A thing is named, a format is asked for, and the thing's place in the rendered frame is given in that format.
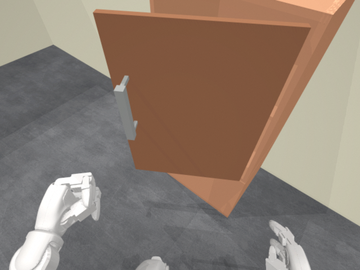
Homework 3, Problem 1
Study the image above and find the left robot hand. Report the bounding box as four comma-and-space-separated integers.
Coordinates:
35, 172, 101, 237

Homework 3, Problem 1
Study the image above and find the handle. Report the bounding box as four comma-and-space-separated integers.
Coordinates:
114, 75, 138, 140

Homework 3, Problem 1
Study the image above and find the robot left forearm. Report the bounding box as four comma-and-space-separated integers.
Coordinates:
9, 229, 64, 270

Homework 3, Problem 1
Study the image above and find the cupboard door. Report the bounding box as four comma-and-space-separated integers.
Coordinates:
93, 9, 311, 181

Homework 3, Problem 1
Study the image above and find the right robot hand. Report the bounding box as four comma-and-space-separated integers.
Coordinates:
265, 220, 311, 270

